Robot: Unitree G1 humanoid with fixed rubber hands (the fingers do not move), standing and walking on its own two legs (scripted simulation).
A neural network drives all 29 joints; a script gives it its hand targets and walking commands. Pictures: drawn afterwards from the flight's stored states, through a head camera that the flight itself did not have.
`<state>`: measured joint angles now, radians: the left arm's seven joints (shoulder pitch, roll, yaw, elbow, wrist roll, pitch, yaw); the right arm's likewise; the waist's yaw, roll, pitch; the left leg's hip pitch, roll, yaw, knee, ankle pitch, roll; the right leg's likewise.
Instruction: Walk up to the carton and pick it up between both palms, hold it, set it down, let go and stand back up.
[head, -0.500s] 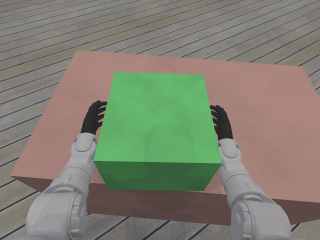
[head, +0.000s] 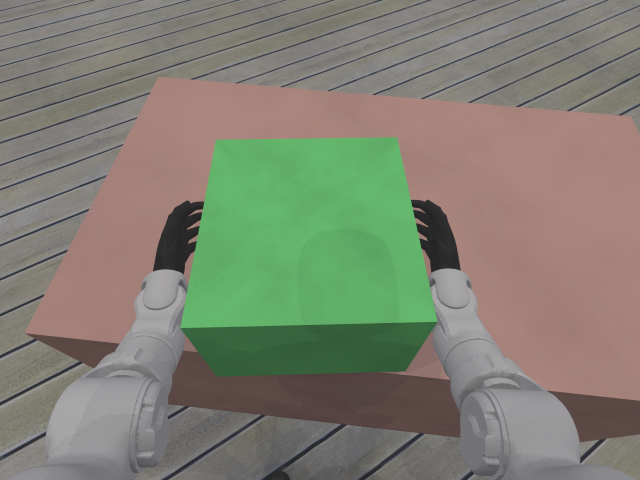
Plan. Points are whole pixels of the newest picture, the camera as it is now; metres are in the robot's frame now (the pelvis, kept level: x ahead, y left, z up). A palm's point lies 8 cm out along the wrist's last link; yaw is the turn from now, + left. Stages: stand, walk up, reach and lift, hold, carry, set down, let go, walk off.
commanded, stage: set down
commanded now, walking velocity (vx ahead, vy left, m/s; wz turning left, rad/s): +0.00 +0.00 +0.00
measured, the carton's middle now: (309, 253) +0.42 +0.05 -0.03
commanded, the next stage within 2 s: none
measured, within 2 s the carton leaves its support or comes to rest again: rests again in 0.12 s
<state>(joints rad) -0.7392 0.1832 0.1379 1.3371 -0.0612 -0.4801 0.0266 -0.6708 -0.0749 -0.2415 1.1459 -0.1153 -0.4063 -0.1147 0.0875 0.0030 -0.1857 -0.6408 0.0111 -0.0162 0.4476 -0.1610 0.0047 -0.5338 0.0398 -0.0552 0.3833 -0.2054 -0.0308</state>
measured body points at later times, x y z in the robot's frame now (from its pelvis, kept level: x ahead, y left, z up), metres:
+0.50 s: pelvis -0.02 +0.00 -0.01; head +0.10 +0.01 +0.43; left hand +0.39 +0.23 -0.01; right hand +0.41 -0.13 -0.01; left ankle +0.01 +0.11 -0.74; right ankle -0.04 -0.10 -0.74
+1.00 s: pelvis -0.02 +0.01 -0.01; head +0.10 +0.02 +0.43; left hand +0.39 +0.23 -0.01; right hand +0.42 -0.14 -0.01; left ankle +0.01 +0.11 -0.74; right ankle -0.04 -0.10 -0.74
